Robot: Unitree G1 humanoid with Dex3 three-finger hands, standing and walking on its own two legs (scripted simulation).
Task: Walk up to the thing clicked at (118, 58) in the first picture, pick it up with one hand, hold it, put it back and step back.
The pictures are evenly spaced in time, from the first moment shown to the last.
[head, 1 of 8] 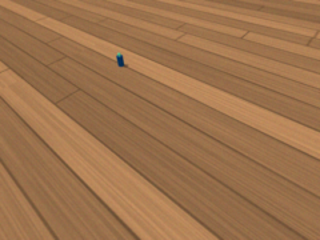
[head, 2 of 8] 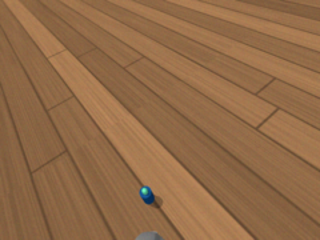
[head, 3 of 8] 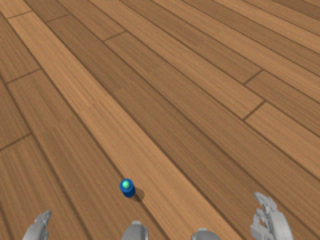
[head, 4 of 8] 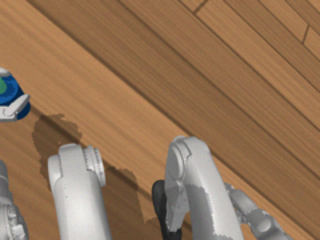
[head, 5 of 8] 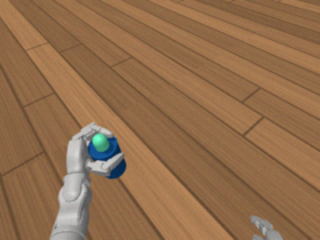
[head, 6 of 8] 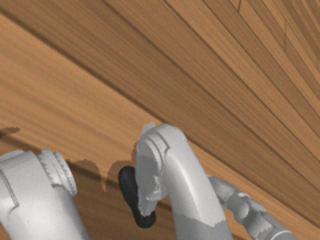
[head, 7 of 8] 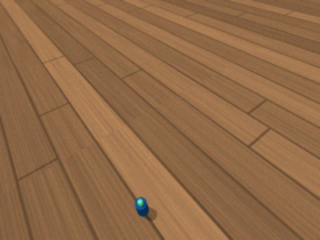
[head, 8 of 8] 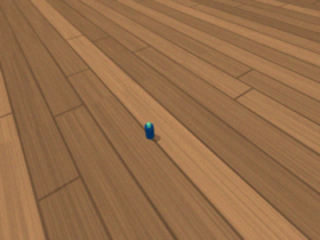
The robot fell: no
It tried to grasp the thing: yes
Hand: left
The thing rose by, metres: 0.69
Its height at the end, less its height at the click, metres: +0.00
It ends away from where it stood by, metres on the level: 0.01
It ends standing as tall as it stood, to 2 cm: yes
